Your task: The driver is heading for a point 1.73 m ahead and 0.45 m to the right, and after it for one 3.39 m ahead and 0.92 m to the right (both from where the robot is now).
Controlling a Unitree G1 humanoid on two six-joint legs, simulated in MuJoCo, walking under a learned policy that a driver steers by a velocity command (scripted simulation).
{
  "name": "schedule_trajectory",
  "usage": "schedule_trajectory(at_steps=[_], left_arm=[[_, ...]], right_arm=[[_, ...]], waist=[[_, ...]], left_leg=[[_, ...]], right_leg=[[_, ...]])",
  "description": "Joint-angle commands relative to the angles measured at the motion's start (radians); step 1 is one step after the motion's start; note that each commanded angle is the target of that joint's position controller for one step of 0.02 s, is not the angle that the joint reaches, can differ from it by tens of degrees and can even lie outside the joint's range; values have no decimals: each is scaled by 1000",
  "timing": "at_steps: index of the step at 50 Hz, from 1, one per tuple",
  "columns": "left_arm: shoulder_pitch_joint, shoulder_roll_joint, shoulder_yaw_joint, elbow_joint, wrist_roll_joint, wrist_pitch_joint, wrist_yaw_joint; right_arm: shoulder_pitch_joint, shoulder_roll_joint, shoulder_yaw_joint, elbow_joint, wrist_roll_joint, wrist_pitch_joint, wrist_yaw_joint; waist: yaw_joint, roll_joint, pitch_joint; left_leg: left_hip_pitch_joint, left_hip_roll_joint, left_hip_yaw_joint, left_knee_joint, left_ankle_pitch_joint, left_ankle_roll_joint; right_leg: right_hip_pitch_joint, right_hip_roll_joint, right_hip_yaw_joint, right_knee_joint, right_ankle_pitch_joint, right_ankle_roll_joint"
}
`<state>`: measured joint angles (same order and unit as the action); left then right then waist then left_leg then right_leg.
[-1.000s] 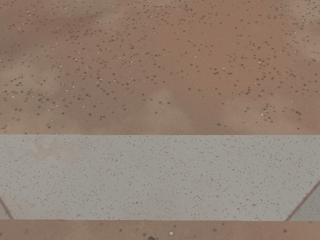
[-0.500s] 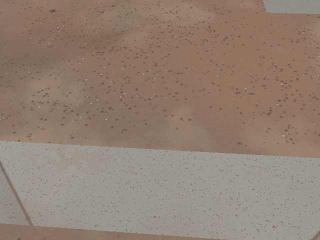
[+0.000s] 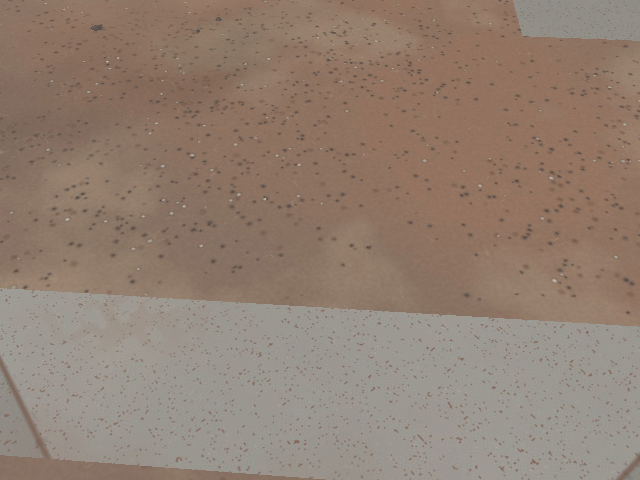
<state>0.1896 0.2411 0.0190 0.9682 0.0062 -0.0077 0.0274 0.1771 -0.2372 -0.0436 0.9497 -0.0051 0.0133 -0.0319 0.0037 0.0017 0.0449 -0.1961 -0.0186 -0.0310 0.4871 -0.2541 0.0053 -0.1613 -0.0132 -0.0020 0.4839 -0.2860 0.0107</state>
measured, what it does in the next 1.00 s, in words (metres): walks ahead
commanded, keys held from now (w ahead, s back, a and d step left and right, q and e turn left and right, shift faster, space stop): no key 0.44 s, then w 0.56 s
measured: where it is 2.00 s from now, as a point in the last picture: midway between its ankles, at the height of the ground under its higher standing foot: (349, 377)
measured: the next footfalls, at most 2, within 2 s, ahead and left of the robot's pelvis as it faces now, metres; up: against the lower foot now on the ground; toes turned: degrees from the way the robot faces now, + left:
right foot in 1.14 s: +0.43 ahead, -0.12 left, +0.00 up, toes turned -2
left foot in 1.68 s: +0.74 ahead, +0.11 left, +0.00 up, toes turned +1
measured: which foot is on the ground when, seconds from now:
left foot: down 0.00-1.00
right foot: down 0.00-0.72, up 0.74-1.00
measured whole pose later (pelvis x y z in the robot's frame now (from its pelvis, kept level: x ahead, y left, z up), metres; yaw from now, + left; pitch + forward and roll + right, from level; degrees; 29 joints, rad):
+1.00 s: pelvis +0.15 +0.01 +0.00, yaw +0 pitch +2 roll +0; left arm 0.05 0.26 0.03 0.88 -0.03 -0.09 -0.03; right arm 0.49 -0.19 -0.01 1.11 0.00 -0.08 -0.01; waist -0.08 -0.03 0.01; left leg 0.09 -0.03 0.01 0.18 -0.30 0.03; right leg -0.65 -0.08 -0.03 0.75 -0.09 -0.01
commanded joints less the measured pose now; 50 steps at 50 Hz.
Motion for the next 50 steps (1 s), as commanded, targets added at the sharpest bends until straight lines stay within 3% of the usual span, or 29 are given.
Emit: schedule_trajectory(at_steps=[1, 22, 23, 25, 27, 29, 31, 32, 34, 35, 36, 37, 38, 39, 41, 43, 45, 47, 50], left_arm=[[8, 113, 21, -21, 0, -9, 4], [72, 92, 6, 66, -2, -7, 13], [93, 83, 4, 78, -3, -5, 14], [94, 109, 14, 74, -15, -1, 20], [104, 119, 19, 61, -21, -14, 21], [167, 139, 29, 72, -30, -38, 14], [198, 183, 47, 78, -35, -50, 6], [176, 177, 47, 65, -34, -53, 3], [79, 171, 44, 23, -40, -53, -5], [26, 155, 40, -3, -42, -53, -8], [-20, 99, 25, -33, -39, -63, -12], [-29, 63, 17, -75, -31, -86, -9], [-37, 100, 26, -78, -43, -101, -11], [-7, 97, 27, -67, -57, -111, -22], [-20, 100, 33, -65, -48, -122, -35], [-53, 88, 38, -79, -36, -117, -49], [-97, 50, 27, -101, -31, -104, -60], [-208, 20, 9, -150, -28, -99, -60], [-292, 42, 6, -190, -34, -92, -62]], right_arm=[[-8, -111, -20, -17, 1, -10, -5], [8, -92, -3, 112, 4, -8, -9], [26, -82, 0, 124, 5, -7, -10], [35, -99, -7, 126, 16, -7, -13], [19, -93, -6, 109, 17, -26, -10], [1, -64, -1, 94, 21, -60, 3], [-16, -29, 6, 77, 29, -87, 20], [-15, -35, 6, 75, 31, -95, 27], [85, -26, 5, 108, 39, -105, 31], [176, -52, -6, 148, 36, -106, 29], [302, -127, -29, 186, 32, -108, 25], [429, -249, -61, 208, 36, -114, 35], [400, -175, -36, 194, 14, -127, 40], [347, -120, -20, 173, 10, -138, 41], [289, -94, -6, 147, 14, -138, 49], [304, -48, 12, 146, 10, -119, 44], [301, -64, 15, 132, 7, -105, 29], [272, -101, 12, 111, 2, -100, 13], [322, -149, -1, 118, 14, -105, 6]], waist=[[1, -3, -29], [-2, 0, -9], [-2, 0, -32], [-3, -13, 19], [5, -28, 98], [27, -83, 103], [24, -177, 92], [12, -166, 102], [-62, -155, 112], [-98, -111, 100], [-136, 56, 66], [-162, 306, 7], [-134, 199, 17], [-93, 120, 43], [-61, 56, 53], [-53, 77, 42], [-50, 78, 51], [-61, 71, 89], [-72, 105, 106]], left_leg=[[37, 44, -45, -72, 182, 18], [19, 36, -26, -86, 151, 14], [26, 24, -13, -86, 47, 16], [-51, -5, 7, -53, -305, 40], [-152, 8, -13, -32, -424, 63], [-226, 8, 5, 60, -324, 59], [-256, 1, 62, 207, -175, 54], [-228, 18, 52, 216, -171, 69], [-31, 11, 68, 27, -170, 99], [121, 14, 37, -53, -97, 97], [264, 131, -185, -145, -167, 141], [405, 337, -553, -277, -173, 262], [419, 397, -653, -287, -103, 299], [421, 378, -561, -269, -24, 277], [415, 322, -373, -277, 142, 220], [361, 259, -230, -300, 292, 177], [279, 230, -152, -335, 334, 179], [144, 195, -86, -378, 310, 175], [96, 213, -64, -426, 283, 174]], right_leg=[[-42, -30, 31, -89, 147, -14], [-53, -15, 21, -100, 125, -18], [-45, -4, 10, -103, 24, -22], [-101, 5, 22, -94, -305, -57], [-156, -41, 98, -122, -470, -102], [-96, -129, 234, -175, -498, -159], [-56, -270, 436, -286, -530, -236], [-95, -289, 457, -303, -502, -245], [-212, -226, 343, -252, -415, -196], [-293, -154, 245, -164, -301, -152], [-424, -39, 75, 94, -140, -85], [-579, 56, -43, 414, -154, -33], [-688, 33, 53, 628, -259, -41], [-744, -7, 94, 725, -199, -65], [-792, -68, 69, 718, -55, -85], [-727, -97, 27, 638, 24, -72], [-667, -93, -12, 526, 93, -38], [-558, -67, -45, 323, 190, -15], [-418, -28, -66, 149, 281, -21]])
Keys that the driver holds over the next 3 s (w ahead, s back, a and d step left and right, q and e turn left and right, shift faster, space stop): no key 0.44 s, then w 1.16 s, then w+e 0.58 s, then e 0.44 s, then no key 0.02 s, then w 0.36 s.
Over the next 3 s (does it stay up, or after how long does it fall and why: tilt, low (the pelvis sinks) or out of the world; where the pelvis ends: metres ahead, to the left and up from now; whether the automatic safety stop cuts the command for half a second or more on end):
stays up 1.10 -0.15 0.01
